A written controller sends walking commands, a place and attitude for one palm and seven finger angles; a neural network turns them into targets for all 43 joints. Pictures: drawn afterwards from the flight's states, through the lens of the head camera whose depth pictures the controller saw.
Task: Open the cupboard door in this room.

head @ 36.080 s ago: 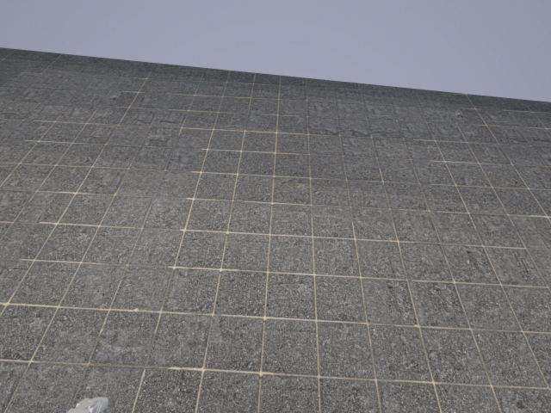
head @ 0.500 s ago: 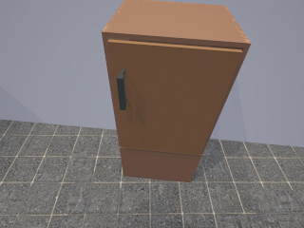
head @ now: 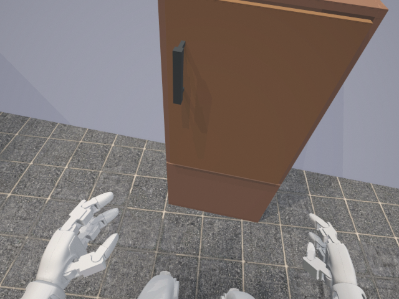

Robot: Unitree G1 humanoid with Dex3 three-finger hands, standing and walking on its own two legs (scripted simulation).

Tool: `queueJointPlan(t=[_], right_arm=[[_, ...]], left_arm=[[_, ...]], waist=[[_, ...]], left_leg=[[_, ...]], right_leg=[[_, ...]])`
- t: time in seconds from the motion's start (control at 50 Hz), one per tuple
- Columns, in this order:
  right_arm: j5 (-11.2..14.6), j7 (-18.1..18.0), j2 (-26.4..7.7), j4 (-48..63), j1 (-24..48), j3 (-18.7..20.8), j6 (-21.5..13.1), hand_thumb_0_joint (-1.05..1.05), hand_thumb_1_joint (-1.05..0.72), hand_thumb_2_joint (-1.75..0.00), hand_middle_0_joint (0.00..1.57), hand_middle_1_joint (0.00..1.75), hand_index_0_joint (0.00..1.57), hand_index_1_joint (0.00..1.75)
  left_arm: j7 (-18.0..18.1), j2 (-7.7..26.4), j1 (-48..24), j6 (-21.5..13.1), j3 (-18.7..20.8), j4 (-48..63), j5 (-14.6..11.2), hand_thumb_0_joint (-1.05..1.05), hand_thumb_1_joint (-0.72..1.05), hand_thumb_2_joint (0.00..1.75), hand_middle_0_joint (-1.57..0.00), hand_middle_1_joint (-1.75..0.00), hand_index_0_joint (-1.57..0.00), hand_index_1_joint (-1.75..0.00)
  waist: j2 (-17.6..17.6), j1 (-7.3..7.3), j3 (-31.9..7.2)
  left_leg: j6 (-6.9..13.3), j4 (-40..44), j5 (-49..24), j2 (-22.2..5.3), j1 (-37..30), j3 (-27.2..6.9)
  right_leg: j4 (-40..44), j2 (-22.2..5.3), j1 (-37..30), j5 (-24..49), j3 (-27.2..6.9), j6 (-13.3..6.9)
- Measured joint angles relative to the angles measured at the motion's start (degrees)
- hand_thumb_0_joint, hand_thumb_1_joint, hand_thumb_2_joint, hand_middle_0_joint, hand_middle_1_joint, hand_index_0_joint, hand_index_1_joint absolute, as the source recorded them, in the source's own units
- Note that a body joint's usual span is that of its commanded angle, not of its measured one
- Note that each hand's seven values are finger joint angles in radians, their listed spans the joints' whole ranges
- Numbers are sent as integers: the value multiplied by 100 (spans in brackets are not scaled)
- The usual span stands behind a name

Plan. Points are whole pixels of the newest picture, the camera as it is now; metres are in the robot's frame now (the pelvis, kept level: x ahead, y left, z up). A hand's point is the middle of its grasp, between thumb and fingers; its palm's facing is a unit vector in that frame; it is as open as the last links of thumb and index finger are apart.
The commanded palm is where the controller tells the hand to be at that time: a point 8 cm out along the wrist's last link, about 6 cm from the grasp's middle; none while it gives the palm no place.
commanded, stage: raise the hand with hooked fingers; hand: left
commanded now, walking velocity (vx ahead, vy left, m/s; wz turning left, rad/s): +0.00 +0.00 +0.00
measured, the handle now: (180, 73) +0.61 +0.10 +0.13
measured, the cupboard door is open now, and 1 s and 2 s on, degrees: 0 0 0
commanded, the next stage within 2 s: move the hooked fingers beside the handle in 1.66 s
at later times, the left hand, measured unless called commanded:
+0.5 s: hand (81, 197) +0.27 +0.23 +0.08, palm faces -0.08 -0.99 -0.06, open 11.7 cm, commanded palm +0.24 +0.29 +0.09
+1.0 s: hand (61, 163) +0.30 +0.27 +0.13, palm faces -0.08 -1.00 -0.05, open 13.9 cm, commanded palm +0.28 +0.32 +0.14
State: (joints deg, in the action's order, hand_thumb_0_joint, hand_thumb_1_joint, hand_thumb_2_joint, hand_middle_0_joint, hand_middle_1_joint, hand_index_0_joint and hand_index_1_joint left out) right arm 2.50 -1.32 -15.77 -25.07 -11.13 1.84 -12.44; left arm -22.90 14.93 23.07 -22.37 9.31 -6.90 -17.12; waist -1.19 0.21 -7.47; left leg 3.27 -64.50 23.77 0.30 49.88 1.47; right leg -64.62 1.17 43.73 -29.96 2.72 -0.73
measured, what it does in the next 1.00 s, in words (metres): stands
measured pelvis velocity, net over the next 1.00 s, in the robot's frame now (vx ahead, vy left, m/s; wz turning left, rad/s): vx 0.04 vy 0.00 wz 0.01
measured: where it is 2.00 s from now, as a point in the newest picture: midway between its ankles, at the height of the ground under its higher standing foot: outside the picture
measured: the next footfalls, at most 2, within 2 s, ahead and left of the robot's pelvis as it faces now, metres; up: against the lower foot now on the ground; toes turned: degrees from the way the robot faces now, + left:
none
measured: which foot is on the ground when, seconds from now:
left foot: down 0.00-1.00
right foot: down 0.00-1.00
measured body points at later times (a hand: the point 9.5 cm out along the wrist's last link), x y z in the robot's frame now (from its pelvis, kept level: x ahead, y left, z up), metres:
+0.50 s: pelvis +0.04 +0.00 +0.02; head +0.09 +0.02 +0.47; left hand +0.27 +0.29 +0.09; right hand +0.20 -0.24 -0.05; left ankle +0.08 +0.08 -0.65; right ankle +0.03 -0.12 -0.65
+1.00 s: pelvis +0.04 +0.00 +0.04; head +0.07 +0.02 +0.49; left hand +0.30 +0.32 +0.13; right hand +0.22 -0.23 -0.02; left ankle +0.08 +0.08 -0.65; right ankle +0.03 -0.12 -0.65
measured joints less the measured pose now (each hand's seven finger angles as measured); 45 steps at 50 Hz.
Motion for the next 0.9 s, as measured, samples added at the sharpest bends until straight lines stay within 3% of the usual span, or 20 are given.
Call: queueJointPlan(t=[0.04,0.1,0.18,0.32,0.44,0.62,0.9], right_arm=[[-26,-68,39,61,-40,-47,16,1,-90,-90,20,30,20,30],[-70,-121,103,-42,-82,-171,2,1,-90,-90,20,30,20,30],[-68,-123,196,-322,-64,-349,7,1,-90,-90,20,30,20,30],[-40,-112,408,-517,-236,-464,110,1,-90,-90,20,30,20,30],[-34,-100,287,-511,-490,-362,95,1,-90,-90,20,30,20,30],[18,-146,-19,-442,-486,-255,64,1,-90,-90,20,30,20,30],[69,-220,46,-337,-402,-475,146,1,-90,-90,20,30,20,30]], left_arm=[[190,42,253,73,84,357,-13,2,54,75,-23,-53,-22,-54],[332,136,368,-79,187,800,-5,2,47,72,-23,-58,-23,-58],[133,273,-1,-39,261,881,2,2,37,68,-24,-64,-23,-64],[-246,508,-358,696,518,667,-190,1,21,61,-25,-74,-25,-74],[-264,527,-359,626,842,548,-399,1,7,55,-26,-83,-26,-83],[-458,646,-631,659,895,303,-420,1,-14,46,-27,-96,-27,-97],[-750,986,-1598,1047,1181,-493,-489,0,-44,33,-30,-115,-29,-116]], waist=[[19,-63,31],[76,-138,61],[209,-163,109],[336,-5,135],[345,56,56],[266,67,87],[282,14,134]], left_leg=[[-27,-65,62,-22,21,-121],[-67,-118,115,-41,86,-306],[-90,-136,142,-51,186,-444],[-66,227,115,-94,-65,-295],[-34,488,108,-80,-287,-162],[-17,638,95,-51,-500,-160],[-28,1137,-128,-37,-1040,-188]], right_leg=[[51,39,-60,-30,115,-31],[167,90,-116,-44,288,-69],[285,126,-108,-33,415,-84],[648,157,-292,64,247,-52],[865,132,-455,92,109,-10],[1040,110,-681,117,102,8],[1584,113,-1239,367,114,0]])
